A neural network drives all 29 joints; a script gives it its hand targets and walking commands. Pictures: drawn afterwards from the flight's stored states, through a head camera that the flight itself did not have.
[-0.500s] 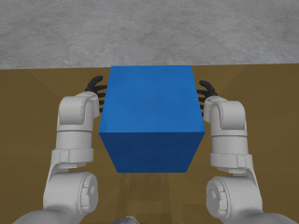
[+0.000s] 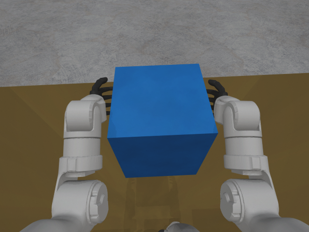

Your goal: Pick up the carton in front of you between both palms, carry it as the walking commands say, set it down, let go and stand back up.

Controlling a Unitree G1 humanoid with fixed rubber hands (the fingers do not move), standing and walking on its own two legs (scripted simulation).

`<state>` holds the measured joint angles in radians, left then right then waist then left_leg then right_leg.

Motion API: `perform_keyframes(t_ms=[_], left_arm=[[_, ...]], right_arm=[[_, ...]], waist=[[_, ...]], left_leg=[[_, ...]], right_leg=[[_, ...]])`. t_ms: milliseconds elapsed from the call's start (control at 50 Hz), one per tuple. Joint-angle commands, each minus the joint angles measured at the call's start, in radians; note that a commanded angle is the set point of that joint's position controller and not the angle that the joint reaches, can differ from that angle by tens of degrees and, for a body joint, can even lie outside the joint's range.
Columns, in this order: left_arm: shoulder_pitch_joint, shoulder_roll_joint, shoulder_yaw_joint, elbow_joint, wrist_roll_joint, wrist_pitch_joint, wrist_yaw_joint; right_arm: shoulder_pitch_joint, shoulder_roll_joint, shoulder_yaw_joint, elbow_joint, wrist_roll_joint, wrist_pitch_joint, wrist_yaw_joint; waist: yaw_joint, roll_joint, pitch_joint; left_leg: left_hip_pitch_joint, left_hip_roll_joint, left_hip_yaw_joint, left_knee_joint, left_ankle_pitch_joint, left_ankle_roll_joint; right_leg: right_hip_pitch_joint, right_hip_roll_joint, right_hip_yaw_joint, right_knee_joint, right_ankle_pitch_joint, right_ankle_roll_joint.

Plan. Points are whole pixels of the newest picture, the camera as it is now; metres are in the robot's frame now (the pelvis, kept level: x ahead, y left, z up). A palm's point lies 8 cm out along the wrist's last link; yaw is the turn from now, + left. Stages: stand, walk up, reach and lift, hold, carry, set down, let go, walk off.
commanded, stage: carry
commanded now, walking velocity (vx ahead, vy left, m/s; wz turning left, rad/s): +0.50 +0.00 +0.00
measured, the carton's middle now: (159, 125) +0.36 -0.01 +0.06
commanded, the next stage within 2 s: none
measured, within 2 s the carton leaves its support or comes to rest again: neither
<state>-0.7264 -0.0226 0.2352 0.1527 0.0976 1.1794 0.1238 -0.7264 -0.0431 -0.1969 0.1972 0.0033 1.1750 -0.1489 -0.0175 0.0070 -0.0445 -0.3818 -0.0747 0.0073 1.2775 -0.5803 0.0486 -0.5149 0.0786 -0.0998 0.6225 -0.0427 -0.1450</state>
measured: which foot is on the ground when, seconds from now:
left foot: up 0.00-0.42, down 0.44-0.98, up 1.00-1.00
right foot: down 0.00-0.42, up 0.44-0.96, down 0.98-1.00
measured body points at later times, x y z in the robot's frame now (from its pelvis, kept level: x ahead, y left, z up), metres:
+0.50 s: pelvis +0.30 +0.02 -0.05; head +0.30 +0.03 +0.40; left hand +0.68 +0.19 +0.07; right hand +0.68 -0.12 +0.07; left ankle +0.38 +0.07 -0.77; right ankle +0.13 -0.06 -0.66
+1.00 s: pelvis +0.60 +0.01 -0.09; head +0.60 +0.01 +0.36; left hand +0.98 +0.14 +0.05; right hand +0.97 -0.16 +0.04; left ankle +0.41 +0.07 -0.74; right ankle +0.70 -0.03 -0.82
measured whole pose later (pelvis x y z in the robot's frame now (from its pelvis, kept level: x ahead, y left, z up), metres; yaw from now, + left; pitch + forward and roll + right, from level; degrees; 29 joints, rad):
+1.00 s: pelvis +0.60 +0.01 -0.09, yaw +1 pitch +4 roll +0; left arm -0.71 -0.02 0.24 0.11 0.09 1.19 0.13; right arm -0.72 -0.04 -0.19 0.16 0.00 1.18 -0.15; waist -0.06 0.01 -0.08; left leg -0.23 -0.10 0.05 1.02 -0.51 0.06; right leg -0.50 0.07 -0.10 0.49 0.12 -0.14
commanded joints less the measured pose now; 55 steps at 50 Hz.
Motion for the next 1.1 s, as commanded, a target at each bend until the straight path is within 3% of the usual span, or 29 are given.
perform_keyframes(t_ms=[0, 20, 60, 140, 180, 320, 360, 380, 400, 420, 440, 460, 480, 500, 520, 560, 620, 700, 780, 860, 880, 920, 940, 960, 980, 1000, 1020, 1040, 1080], left_arm=[[-0.676, -1.034, -0.605, -0.064, -0.434, 0.007, -0.231], [-0.744, -1.082, -0.630, -0.097, -0.473, 0.003, -0.238], [-0.809, -1.135, -0.663, -0.153, -0.529, -0.006, -0.244], [-0.780, -1.148, -0.675, -0.204, -0.562, -0.011, -0.247], [-0.755, -1.132, -0.682, -0.217, -0.562, -0.011, -0.248], [-0.635, -1.061, -0.692, -0.144, -0.527, -0.005, -0.253], [-0.616, -1.061, -0.685, -0.080, -0.519, -0.008, -0.259], [-0.621, -1.066, -0.683, -0.047, -0.520, -0.010, -0.263], [-0.628, -1.073, -0.681, -0.015, -0.518, -0.014, -0.268], [-0.637, -1.075, -0.673, 0.012, -0.514, -0.017, -0.272], [-0.664, -1.088, -0.656, 0.060, -0.509, -0.011, -0.273], [-0.675, -1.096, -0.635, 0.065, -0.510, -0.006, -0.268], [-0.700, -1.094, -0.630, 0.040, -0.503, -0.009, -0.263], [-0.746, -1.115, -0.625, 0.009, -0.505, -0.016, -0.258], [-0.768, -1.136, -0.619, -0.013, -0.504, -0.025, -0.249], [-0.756, -1.156, -0.616, -0.060, -0.493, -0.035, -0.229], [-0.703, -1.160, -0.629, -0.102, -0.481, -0.040, -0.201], [-0.636, -1.135, -0.654, -0.144, -0.448, -0.046, -0.173], [-0.637, -1.080, -0.682, -0.208, -0.434, -0.040, -0.159], [-0.594, -1.002, -0.667, -0.180, -0.399, -0.013, -0.163], [-0.578, -0.982, -0.654, -0.158, -0.386, -0.005, -0.168], [-0.550, -0.944, -0.617, -0.105, -0.357, 0.007, -0.178], [-0.538, -0.926, -0.593, -0.078, -0.345, 0.012, -0.186], [-0.530, -0.903, -0.567, -0.043, -0.340, 0.017, -0.196], [-0.546, -0.864, -0.536, 0.009, -0.323, 0.021, -0.197], [-0.530, -0.878, -0.533, 0.041, -0.337, 0.020, -0.203], [-0.557, -0.937, -0.548, 0.026, -0.373, 0.015, -0.213], [-0.639, -0.989, -0.567, -0.018, -0.408, 0.011, -0.224], [-0.770, -1.088, -0.614, -0.077, -0.485, 0.007, -0.239]], right_arm=[[-0.789, 1.139, 0.591, -0.144, 0.395, 0.001, 0.254], [-0.788, 1.152, 0.583, -0.161, 0.387, -0.003, 0.246], [-0.790, 1.175, 0.586, -0.197, 0.379, -0.011, 0.228], [-0.747, 1.162, 0.594, -0.255, 0.352, -0.022, 0.191], [-0.731, 1.142, 0.605, -0.280, 0.338, -0.024, 0.180], [-0.641, 1.051, 0.615, -0.237, 0.284, -0.001, 0.187], [-0.617, 1.030, 0.594, -0.175, 0.264, 0.005, 0.201], [-0.602, 1.021, 0.577, -0.138, 0.252, 0.005, 0.207], [-0.589, 1.004, 0.556, -0.108, 0.245, 0.004, 0.214], [-0.587, 0.986, 0.532, -0.079, 0.246, 0.003, 0.223], [-0.608, 0.969, 0.497, -0.035, 0.225, 0.002, 0.229], [-0.599, 0.954, 0.487, -0.011, 0.230, 0.002, 0.231], [-0.591, 1.016, 0.497, 0.000, 0.258, -0.005, 0.239], [-0.664, 1.072, 0.517, -0.063, 0.297, -0.015, 0.248], [-0.750, 1.125, 0.543, -0.119, 0.340, -0.020, 0.254], [-0.852, 1.200, 0.598, -0.198, 0.413, -0.029, 0.260], [-0.844, 1.225, 0.620, -0.256, 0.457, -0.037, 0.259], [-0.775, 1.202, 0.641, -0.292, 0.462, -0.041, 0.261], [-0.763, 1.157, 0.669, -0.340, 0.466, -0.036, 0.262], [-0.701, 1.109, 0.669, -0.290, 0.455, -0.020, 0.264], [-0.696, 1.103, 0.667, -0.266, 0.453, -0.017, 0.268], [-0.694, 1.098, 0.660, -0.205, 0.449, -0.011, 0.274], [-0.698, 1.093, 0.656, -0.174, 0.447, -0.010, 0.277], [-0.720, 1.086, 0.645, -0.148, 0.441, -0.007, 0.280], [-0.739, 1.115, 0.626, -0.100, 0.443, 0.008, 0.276], [-0.741, 1.097, 0.602, -0.090, 0.432, 0.012, 0.269], [-0.777, 1.098, 0.598, -0.109, 0.420, 0.010, 0.264], [-0.806, 1.125, 0.586, -0.120, 0.409, 0.007, 0.259], [-0.803, 1.153, 0.563, -0.145, 0.388, 0.000, 0.242]], waist=[[0.069, -0.048, -0.495], [0.060, -0.027, -0.468], [0.051, -0.058, -0.460], [0.072, -0.114, -0.503], [0.086, -0.121, -0.508], [0.159, -0.101, -0.435], [0.131, -0.104, -0.423], [0.081, -0.097, -0.439], [0.029, -0.071, -0.456], [0.011, 0.048, -0.482], [-0.013, 0.199, -0.553], [-0.050, 0.268, -0.660], [-0.050, 0.167, -0.629], [-0.045, 0.081, -0.538], [-0.025, 0.017, -0.480], [0.005, 0.018, -0.437], [-0.004, 0.086, -0.468], [-0.044, 0.100, -0.503], [-0.080, 0.094, -0.477], [-0.116, 0.093, -0.439], [-0.103, 0.092, -0.432], [-0.027, 0.088, -0.451], [0.032, 0.065, -0.475], [0.040, -0.069, -0.508], [0.070, -0.259, -0.606], [0.100, -0.257, -0.686], [0.098, -0.158, -0.620], [0.080, -0.077, -0.526], [0.051, -0.024, -0.448]], left_leg=[[-0.405, 0.072, -0.055, 0.069, 0.073, -0.009], [-0.369, 0.089, -0.054, 0.011, 0.106, -0.018], [-0.321, 0.099, -0.034, -0.083, 0.153, -0.029], [-0.400, 0.105, -0.002, -0.196, 0.319, -0.034], [-0.427, 0.102, 0.014, -0.262, 0.399, -0.029], [-0.302, 0.015, 0.097, -0.756, 0.740, 0.014], [-0.104, 0.010, 0.104, -0.866, 0.824, 0.048], [0.062, 0.018, 0.115, -0.923, 0.879, 0.061], [0.258, 0.065, 0.088, -0.915, 0.919, 0.060], [0.484, 0.228, -0.070, -0.770, 1.221, 0.071], [0.742, 0.457, -0.359, -0.605, 1.567, 0.201], [0.865, 0.544, -0.597, -0.646, 1.147, 0.348], [0.751, 0.473, -0.633, -0.744, 0.709, 0.329], [0.599, 0.398, -0.571, -0.803, 0.524, 0.284], [0.489, 0.367, -0.509, -0.833, 0.519, 0.242], [0.318, 0.325, -0.398, -0.868, 0.551, 0.187], [0.372, 0.283, -0.292, -0.828, 0.808, 0.154], [0.536, 0.254, -0.215, -0.754, 1.131, 0.118], [0.611, 0.195, -0.166, -0.711, 1.180, 0.099], [0.611, 0.152, -0.118, -0.628, 1.135, 0.091], [0.570, 0.148, -0.102, -0.593, 1.095, 0.079], [0.443, 0.145, -0.055, -0.423, 1.089, 0.040], [0.280, 0.135, -0.030, -0.271, 0.948, 0.018], [0.020, 0.087, -0.011, -0.094, 0.399, 0.008], [-0.299, -0.015, -0.027, 0.128, -0.108, -0.047], [-0.414, 0.011, -0.069, 0.255, -0.106, -0.035], [-0.432, 0.053, -0.071, 0.211, -0.030, -0.013], [-0.421, 0.062, -0.057, 0.133, 0.041, -0.009], [-0.345, 0.094, -0.054, -0.010, 0.115, -0.022]], right_leg=[[0.669, -0.364, 0.562, -0.161, 0.121, -0.122], [0.583, -0.350, 0.516, -0.176, 0.138, -0.103], [0.513, -0.313, 0.440, -0.188, 0.195, -0.065], [0.628, -0.281, 0.333, -0.121, 0.534, -0.039], [0.676, -0.261, 0.302, -0.094, 0.617, -0.028], [0.726, -0.160, 0.201, 0.035, 0.556, -0.022], [0.624, -0.156, 0.169, 0.134, 0.504, -0.003], [0.540, -0.145, 0.130, 0.235, 0.497, 0.025], [0.401, -0.129, 0.104, 0.364, 0.374, 0.054], [0.153, -0.087, 0.089, 0.541, -0.101, 0.072], [-0.117, 0.007, 0.087, 0.720, -0.639, 0.118], [-0.299, 0.006, 0.143, 0.922, -0.669, 0.126], [-0.333, -0.038, 0.158, 0.880, -0.582, 0.093], [-0.330, -0.061, 0.142, 0.816, -0.510, 0.095], [-0.304, -0.086, 0.145, 0.739, -0.453, 0.103], [-0.193, -0.113, 0.138, 0.613, -0.391, 0.117], [-0.225, -0.119, 0.106, 0.519, -0.295, 0.131], [-0.327, -0.112, 0.080, 0.402, -0.131, 0.124], [-0.322, -0.064, 0.039, 0.189, 0.022, 0.095], [-0.173, -0.005, -0.016, -0.105, 0.209, 0.073], [-0.082, -0.004, -0.014, -0.174, 0.263, 0.061], [0.189, -0.018, -0.020, -0.280, 0.344, 0.036], [0.411, -0.078, 0.025, -0.279, 0.399, 0.028], [0.645, -0.256, 0.196, -0.091, 0.764, 0.021], [0.960, -0.495, 0.550, 0.032, 0.977, -0.149], [0.996, -0.535, 0.692, -0.027, 0.495, -0.261], [0.862, -0.442, 0.670, -0.110, 0.147, -0.211], [0.716, -0.378, 0.603, -0.157, 0.058, -0.158], [0.520, -0.334, 0.499, -0.201, 0.080, -0.103]])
